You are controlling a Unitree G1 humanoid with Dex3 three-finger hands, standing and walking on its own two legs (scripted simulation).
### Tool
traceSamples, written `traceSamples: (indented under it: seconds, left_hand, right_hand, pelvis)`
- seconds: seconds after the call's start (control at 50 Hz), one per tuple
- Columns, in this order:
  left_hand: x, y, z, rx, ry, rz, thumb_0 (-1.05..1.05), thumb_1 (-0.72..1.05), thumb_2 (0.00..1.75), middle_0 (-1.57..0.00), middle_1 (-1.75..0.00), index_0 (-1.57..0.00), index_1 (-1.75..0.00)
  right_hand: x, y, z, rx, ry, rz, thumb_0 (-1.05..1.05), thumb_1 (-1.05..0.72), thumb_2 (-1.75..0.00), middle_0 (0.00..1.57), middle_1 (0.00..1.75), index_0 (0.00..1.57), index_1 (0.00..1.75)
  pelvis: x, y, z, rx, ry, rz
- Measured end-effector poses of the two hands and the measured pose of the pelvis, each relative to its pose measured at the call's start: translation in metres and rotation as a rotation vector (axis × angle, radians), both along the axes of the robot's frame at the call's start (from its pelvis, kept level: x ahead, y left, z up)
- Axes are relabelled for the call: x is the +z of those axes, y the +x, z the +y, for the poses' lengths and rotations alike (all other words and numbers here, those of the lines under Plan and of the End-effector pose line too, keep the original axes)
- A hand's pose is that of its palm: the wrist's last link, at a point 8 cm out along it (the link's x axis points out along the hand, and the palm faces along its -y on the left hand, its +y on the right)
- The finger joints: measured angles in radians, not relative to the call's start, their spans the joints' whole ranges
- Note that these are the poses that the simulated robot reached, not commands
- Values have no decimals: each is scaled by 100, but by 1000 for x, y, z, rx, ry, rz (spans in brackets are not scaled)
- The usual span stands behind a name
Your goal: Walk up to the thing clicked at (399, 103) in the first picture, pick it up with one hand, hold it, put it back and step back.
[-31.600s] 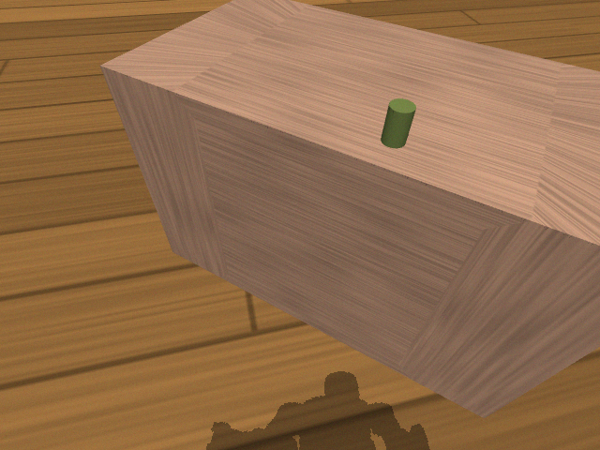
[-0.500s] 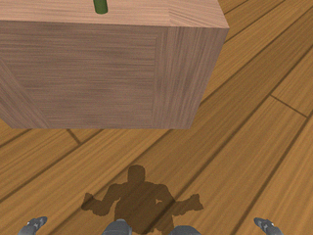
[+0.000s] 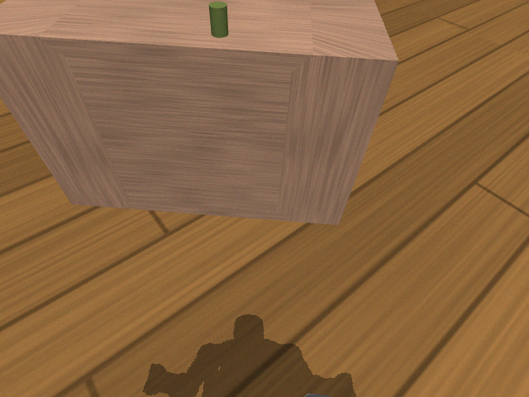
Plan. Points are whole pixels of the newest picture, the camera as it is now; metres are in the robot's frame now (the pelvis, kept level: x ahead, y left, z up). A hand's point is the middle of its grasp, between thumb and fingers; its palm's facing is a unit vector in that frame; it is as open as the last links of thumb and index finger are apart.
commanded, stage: step back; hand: left
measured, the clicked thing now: (218, 19) +1.08 +0.16 +0.08
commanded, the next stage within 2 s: stand in 0.78 s
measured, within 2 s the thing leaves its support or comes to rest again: neither
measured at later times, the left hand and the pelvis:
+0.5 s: hand out of the picture +0.08 +0.28 -0.15, palm faces +0.00 -0.94 -0.35, open 7.4 cm; pelvis +0.02 +0.01 +0.01, yaw -1 degrees
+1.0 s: hand out of the picture +0.15 +0.24 -0.13, palm faces -0.06 -0.94 -0.34, open 7.4 cm; pelvis +0.03 +0.00 +0.02, yaw -2 degrees
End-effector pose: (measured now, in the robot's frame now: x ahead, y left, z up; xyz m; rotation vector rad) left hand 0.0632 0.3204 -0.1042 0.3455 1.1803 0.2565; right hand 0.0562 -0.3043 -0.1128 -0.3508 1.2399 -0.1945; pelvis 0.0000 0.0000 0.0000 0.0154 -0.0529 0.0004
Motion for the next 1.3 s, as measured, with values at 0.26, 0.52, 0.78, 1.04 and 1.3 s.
traceSamples:
  seconds: [0.26,0.52,0.78,1.04,1.3]
  left_hand:
    - [-4,-27,-17,8,-32,17,1,90,90,-21,-30,-20,-30]
    - [-8,17,-1,-12,-47,20,1,90,90,-20,-30,-20,-30]
    - [7,78,-12,-73,-30,-57,0,90,90,-20,-30,-20,-30]
    - [9,74,-34,-90,-64,-24,0,90,90,-20,-30,-20,-30]
    - [8,39,-36,-70,-59,22,0,90,90,-20,-30,-20,-30]
  right_hand:
    - [3,12,-4,3,15,-55,0,-90,-90,20,30,20,30]
    - [9,35,19,-11,13,-55,0,-90,-90,20,30,20,29]
    - [9,70,19,-41,37,-109,0,-90,-90,20,30,20,30]
    - [16,51,8,-64,40,-70,0,-91,-90,20,30,20,29]
    - [13,17,0,-74,42,-25,0,-91,-90,20,30,20,29]
  pelvis:
    - [3,-4,-5,-11,-32,0]
    - [6,19,11,-23,-26,9]
    - [10,31,8,-37,-17,15]
    - [20,26,0,-34,-13,3]
    - [22,11,-7,-34,-14,-5]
